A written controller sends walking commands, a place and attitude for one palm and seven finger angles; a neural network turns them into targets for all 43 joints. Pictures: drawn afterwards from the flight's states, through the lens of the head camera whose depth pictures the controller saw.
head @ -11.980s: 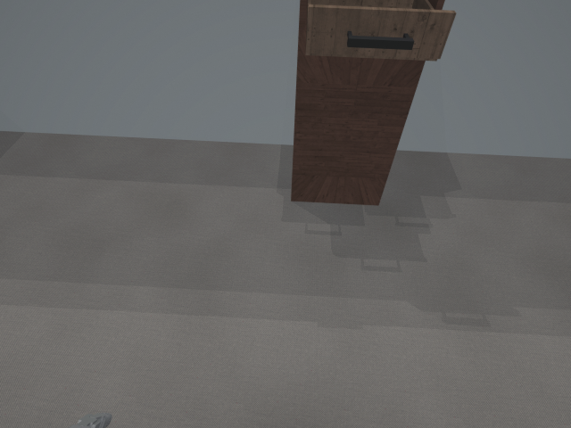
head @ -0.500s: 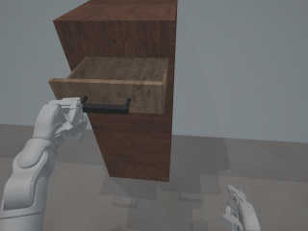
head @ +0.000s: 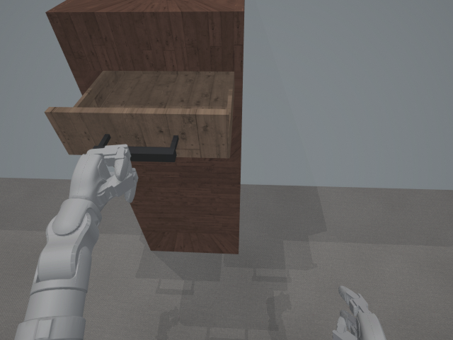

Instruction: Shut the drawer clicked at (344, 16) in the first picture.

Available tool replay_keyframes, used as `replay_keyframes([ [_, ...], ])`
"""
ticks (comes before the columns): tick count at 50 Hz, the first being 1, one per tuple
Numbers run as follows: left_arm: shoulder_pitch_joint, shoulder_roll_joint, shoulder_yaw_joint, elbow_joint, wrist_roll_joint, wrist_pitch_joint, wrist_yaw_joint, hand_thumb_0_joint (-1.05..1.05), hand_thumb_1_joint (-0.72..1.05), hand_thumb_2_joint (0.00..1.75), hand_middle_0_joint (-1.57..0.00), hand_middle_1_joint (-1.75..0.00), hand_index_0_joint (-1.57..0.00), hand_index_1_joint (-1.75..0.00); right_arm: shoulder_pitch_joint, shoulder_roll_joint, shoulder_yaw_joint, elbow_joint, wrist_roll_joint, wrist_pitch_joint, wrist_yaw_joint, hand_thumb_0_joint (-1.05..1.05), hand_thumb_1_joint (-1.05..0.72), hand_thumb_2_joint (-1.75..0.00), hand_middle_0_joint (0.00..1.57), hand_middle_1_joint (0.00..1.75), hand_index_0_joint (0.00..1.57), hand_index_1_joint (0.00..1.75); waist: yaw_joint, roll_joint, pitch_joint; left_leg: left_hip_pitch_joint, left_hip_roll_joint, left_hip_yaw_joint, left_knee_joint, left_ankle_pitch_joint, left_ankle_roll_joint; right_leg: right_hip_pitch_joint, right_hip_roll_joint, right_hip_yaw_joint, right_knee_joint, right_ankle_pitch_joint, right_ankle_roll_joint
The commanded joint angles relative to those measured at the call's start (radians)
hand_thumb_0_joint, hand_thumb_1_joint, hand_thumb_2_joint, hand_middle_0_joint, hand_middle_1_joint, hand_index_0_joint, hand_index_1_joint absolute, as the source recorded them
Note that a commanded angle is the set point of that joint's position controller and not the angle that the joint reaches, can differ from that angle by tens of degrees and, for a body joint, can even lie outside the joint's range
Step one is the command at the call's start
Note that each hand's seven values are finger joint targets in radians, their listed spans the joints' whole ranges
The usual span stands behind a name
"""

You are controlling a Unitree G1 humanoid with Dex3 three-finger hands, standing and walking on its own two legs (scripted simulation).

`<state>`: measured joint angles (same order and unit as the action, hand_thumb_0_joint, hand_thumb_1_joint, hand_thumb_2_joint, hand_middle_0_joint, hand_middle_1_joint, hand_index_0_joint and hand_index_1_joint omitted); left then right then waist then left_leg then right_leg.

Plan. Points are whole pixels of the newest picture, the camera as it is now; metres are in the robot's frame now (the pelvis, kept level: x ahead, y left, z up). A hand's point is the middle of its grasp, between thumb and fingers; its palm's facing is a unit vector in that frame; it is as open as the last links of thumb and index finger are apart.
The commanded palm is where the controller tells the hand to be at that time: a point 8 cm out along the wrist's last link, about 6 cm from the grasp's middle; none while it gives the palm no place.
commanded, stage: bring the fist close to the handle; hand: left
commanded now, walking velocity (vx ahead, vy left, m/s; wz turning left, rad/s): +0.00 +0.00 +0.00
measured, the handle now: (137, 146) +0.46 +0.23 +0.10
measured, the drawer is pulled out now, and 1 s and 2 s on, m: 0.18 0.18 0.08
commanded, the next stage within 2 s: push the drawer shut in 0.86 s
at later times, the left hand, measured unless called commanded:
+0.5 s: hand (143, 180) +0.37 +0.19 +0.10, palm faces +0.03 -1.00 -0.03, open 3.3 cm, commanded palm +0.34 +0.24 +0.10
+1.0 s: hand (146, 180) +0.37 +0.19 +0.10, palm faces +0.04 -1.00 -0.04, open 3.3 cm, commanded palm +0.35 +0.24 +0.10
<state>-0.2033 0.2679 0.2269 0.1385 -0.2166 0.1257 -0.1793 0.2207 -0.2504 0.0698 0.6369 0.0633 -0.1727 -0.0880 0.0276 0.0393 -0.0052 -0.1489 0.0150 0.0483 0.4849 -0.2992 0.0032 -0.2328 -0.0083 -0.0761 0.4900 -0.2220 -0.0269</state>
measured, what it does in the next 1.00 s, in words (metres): stands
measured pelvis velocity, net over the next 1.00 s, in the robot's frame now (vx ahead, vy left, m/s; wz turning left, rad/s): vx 0.01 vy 0.00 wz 0.00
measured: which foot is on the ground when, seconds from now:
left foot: down 0.00-1.00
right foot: down 0.00-1.00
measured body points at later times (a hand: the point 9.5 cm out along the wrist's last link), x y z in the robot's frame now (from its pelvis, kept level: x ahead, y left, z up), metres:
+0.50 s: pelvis +0.01 +0.01 -0.01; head +0.03 +0.01 +0.44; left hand +0.36 +0.25 +0.10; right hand +0.15 -0.22 -0.10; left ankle -0.02 +0.12 -0.74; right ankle +0.03 -0.10 -0.74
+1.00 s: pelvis +0.01 +0.00 -0.01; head +0.02 -0.01 +0.44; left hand +0.36 +0.24 +0.11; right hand +0.15 -0.23 -0.11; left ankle -0.02 +0.12 -0.74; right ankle +0.03 -0.10 -0.74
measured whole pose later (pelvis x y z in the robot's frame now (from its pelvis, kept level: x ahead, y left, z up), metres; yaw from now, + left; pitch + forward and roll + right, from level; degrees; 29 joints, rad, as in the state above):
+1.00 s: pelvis +0.01 +0.00 -0.01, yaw +0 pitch +3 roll +0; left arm -0.31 0.25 0.21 0.45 -0.19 -0.14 -0.18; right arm 0.26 -0.25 0.05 0.63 0.05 -0.12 -0.06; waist 0.00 0.03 -0.03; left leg -0.29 0.01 0.05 0.59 -0.35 0.01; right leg -0.38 -0.01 -0.07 0.58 -0.26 -0.02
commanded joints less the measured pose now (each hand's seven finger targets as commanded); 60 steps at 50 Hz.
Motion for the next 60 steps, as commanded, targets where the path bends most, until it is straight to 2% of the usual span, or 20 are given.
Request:
replay_keyframes([
  [1,-0.338,0.175,0.063,-0.211,-0.007,-0.117,0.012,0.0,0.9,0.9,-1.4,-1.6,-1.4,-1.6,-0.116,-0.104,-0.051,-0.164,-0.008,-0.063,0.001,0.0,-0.9,-0.9,0.2,0.3,0.2,0.3,0.007,-0.026,-0.216,-0.028,-0.02,-0.025,-0.056,0.231,0.016,0.124,0.001,0.041,-0.047,0.2,0.007],
  [12,-0.38,0.181,0.064,-0.056,0.003,-0.21,0.006,0.0,0.9,0.9,-1.4,-1.6,-1.4,-1.6,-0.054,-0.115,-0.063,-0.137,-0.013,-0.051,0.0,0.0,-0.9,-0.9,0.2,0.3,0.2,0.3,-0.013,-0.046,-0.244,-0.054,-0.014,-0.032,-0.029,0.252,0.012,0.086,0.005,0.036,-0.01,0.23,0.005],
  [14,-0.414,0.157,0.04,-0.036,0.002,-0.23,-0.001,0.0,0.9,0.9,-1.4,-1.6,-1.4,-1.6,-0.047,-0.112,-0.062,-0.133,-0.013,-0.048,0.001,0.0,-0.9,-0.9,0.2,0.3,0.2,0.3,-0.022,0.001,-0.234,-0.052,-0.015,-0.033,-0.023,0.254,0.007,0.061,0.004,0.034,-0.003,0.235,0.001],
  [16,-0.4,0.167,0.05,-0.018,0.002,-0.256,-0.001,0.0,0.9,0.9,-1.4,-1.6,-1.4,-1.6,-0.032,-0.117,-0.068,-0.135,-0.017,-0.047,0.005,0.0,-0.9,-0.9,0.2,0.3,0.2,0.3,-0.017,-0.04,-0.259,-0.058,-0.012,-0.039,-0.012,0.281,0.007,0.067,0.008,0.031,0.012,0.252,0.001],
  [18,-0.417,0.134,0.019,0.006,0.004,-0.271,-0.006,0.0,0.9,0.9,-1.4,-1.6,-1.4,-1.6,-0.024,-0.115,-0.068,-0.132,-0.015,-0.043,0.009,0.0,-0.9,-0.9,0.2,0.3,0.2,0.3,-0.027,-0.002,-0.256,-0.057,-0.013,-0.036,-0.001,0.293,0.004,0.044,0.006,0.031,0.022,0.267,0.001],
  [22,-0.475,0.155,0.027,0.097,0.013,-0.301,0.004,0.0,0.9,0.9,-1.4,-1.6,-1.4,-1.6,-0.005,-0.125,-0.072,-0.121,-0.017,-0.03,0.013,0.0,-0.9,-0.9,0.2,0.3,0.2,0.3,-0.045,-0.052,-0.227,-0.109,-0.011,-0.045,0.012,0.227,0.005,-0.003,0.008,0.031,0.032,0.203,0.004],
  [28,-0.482,0.16,0.032,0.028,0.021,-0.366,0.015,0.0,0.9,0.9,-1.4,-1.6,-1.4,-1.6,0.01,-0.115,-0.077,-0.138,-0.027,-0.027,0.027,0.0,-0.9,-0.9,0.2,0.3,0.2,0.3,-0.015,0.034,-0.385,-0.043,-0.005,-0.051,0.038,0.388,-0.007,0.055,0.007,0.035,0.077,0.317,-0.004],
  [30,-0.419,0.142,0.03,0.061,0.013,-0.362,0.01,0.0,0.9,0.9,-1.4,-1.6,-1.4,-1.6,0.015,-0.115,-0.079,-0.132,-0.025,-0.023,0.033,0.0,-0.9,-0.9,0.2,0.3,0.2,0.3,-0.014,-0.005,-0.349,-0.059,0.0,-0.048,0.04,0.418,-0.009,0.053,0.009,0.028,0.076,0.343,-0.001],
  [31,-0.392,0.152,0.045,0.095,0.009,-0.354,0.01,0.0,0.9,0.9,-1.4,-1.6,-1.4,-1.6,0.02,-0.123,-0.08,-0.131,-0.025,-0.018,0.034,0.0,-0.9,-0.9,0.2,0.3,0.2,0.3,-0.015,-0.069,-0.33,-0.088,0.0,-0.048,0.038,0.392,-0.002,0.055,0.012,0.028,0.071,0.335,0.002],
  [34,-0.397,0.153,0.046,0.107,0.01,-0.331,0.009,0.0,0.9,0.9,-1.4,-1.6,-1.4,-1.6,0.006,-0.124,-0.079,-0.138,-0.018,-0.003,0.035,0.0,-0.9,-0.9,0.2,0.3,0.2,0.3,-0.017,-0.047,-0.272,-0.131,-0.008,-0.035,0.021,0.301,0.003,0.044,0.008,0.033,0.059,0.29,0.002],
  [38,-0.438,0.144,0.027,0.024,0.015,-0.337,0.016,0.0,0.9,0.9,-1.4,-1.6,-1.4,-1.6,-0.003,-0.116,-0.078,-0.151,-0.02,-0.001,0.034,0.0,-0.9,-0.9,0.2,0.3,0.2,0.3,-0.021,0.006,-0.304,-0.099,-0.008,-0.036,0.024,0.306,0.004,0.046,0.008,0.038,0.059,0.289,-0.001],
  [40,-0.419,0.16,0.048,0.011,0.01,-0.345,0.017,0.0,0.9,0.9,-1.4,-1.6,-1.4,-1.6,0.001,-0.117,-0.081,-0.149,-0.021,-0.004,0.032,0.0,-0.9,-0.9,0.2,0.3,0.2,0.3,-0.018,-0.024,-0.326,-0.094,-0.006,-0.036,0.027,0.311,0.004,0.062,0.01,0.036,0.06,0.298,0.0],
  [43,-0.444,0.134,0.016,0.062,0.005,-0.34,0.008,0.0,0.9,0.9,-1.4,-1.6,-1.4,-1.6,-0.003,-0.119,-0.076,-0.14,-0.016,-0.001,0.028,0.0,-0.9,-0.9,0.2,0.3,0.2,0.3,-0.039,-0.036,-0.254,-0.125,-0.009,-0.037,0.021,0.224,0.008,0.018,0.011,0.036,0.043,0.225,0.003],
  [46,-0.492,0.166,0.031,0.084,0.011,-0.335,0.011,0.0,0.9,0.9,-1.4,-1.6,-1.4,-1.6,-0.004,-0.125,-0.075,-0.137,-0.016,0.003,0.02,0.0,-0.9,-0.9,0.2,0.3,0.2,0.3,-0.045,-0.059,-0.254,-0.14,-0.014,-0.037,0.022,0.181,0.014,0.017,0.009,0.042,0.036,0.185,0.005],
  [48,-0.48,0.181,0.05,0.089,0.01,-0.335,0.009,0.0,0.9,0.9,-1.4,-1.6,-1.4,-1.6,-0.014,-0.12,-0.073,-0.142,-0.018,0.003,0.019,0.0,-0.9,-0.9,0.2,0.3,0.2,0.3,-0.031,-0.019,-0.279,-0.133,-0.018,-0.031,0.026,0.19,0.015,0.041,0.004,0.053,0.037,0.207,0.003],
  [50,-0.544,0.168,0.028,0.1,0.01,-0.339,0.005,0.0,0.9,0.9,-1.4,-1.6,-1.4,-1.6,-0.014,-0.118,-0.068,-0.137,-0.016,0.005,0.016,0.0,-0.9,-0.9,0.2,0.3,0.2,0.3,-0.048,-0.023,-0.267,-0.139,-0.019,-0.034,0.029,0.19,0.014,0.03,0.003,0.05,0.038,0.213,0.004],
  [51,-0.566,0.191,0.045,0.141,0.009,-0.339,0.007,0.0,0.9,0.9,-1.4,-1.6,-1.4,-1.6,-0.004,-0.124,-0.069,-0.128,-0.017,0.009,0.012,0.0,-0.9,-0.9,0.2,0.3,0.2,0.3,-0.057,-0.07,-0.261,-0.155,-0.016,-0.034,0.034,0.168,0.018,0.024,0.005,0.055,0.033,0.187,0.009],
  [55,-0.664,0.219,0.056,0.245,0.015,-0.347,-0.004,0.0,0.9,0.9,-1.4,-1.6,-1.4,-1.6,-0.002,-0.125,-0.064,-0.118,-0.015,0.02,0.005,0.0,-0.9,-0.9,0.2,0.3,0.2,0.3,-0.062,-0.027,-0.255,-0.178,-0.023,-0.032,0.039,0.129,0.017,0.007,-0.001,0.063,0.031,0.149,0.007],
  [57,-0.683,0.236,0.07,0.3,0.014,-0.352,-0.011,0.0,0.9,0.9,-1.4,-1.6,-1.4,-1.6,0.011,-0.131,-0.066,-0.116,-0.016,0.024,0.005,0.0,-0.9,-0.9,0.2,0.3,0.2,0.3,-0.061,-0.054,-0.28,-0.191,-0.023,-0.033,0.05,0.137,0.021,0.019,-0.001,0.069,0.04,0.163,0.008],
  [60,-0.786,0.249,0.062,0.344,0.014,-0.366,-0.025,0.0,0.9,0.9,-1.4,-1.6,-1.4,-1.6,0.025,-0.133,-0.065,-0.106,-0.015,0.029,0.005,0.0,-0.9,-0.9,0.2,0.3,0.2,0.3,-0.082,-0.027,-0.286,-0.2,-0.025,-0.037,0.061,0.121,0.019,-0.009,-0.002,0.069,0.043,0.147,0.009],
])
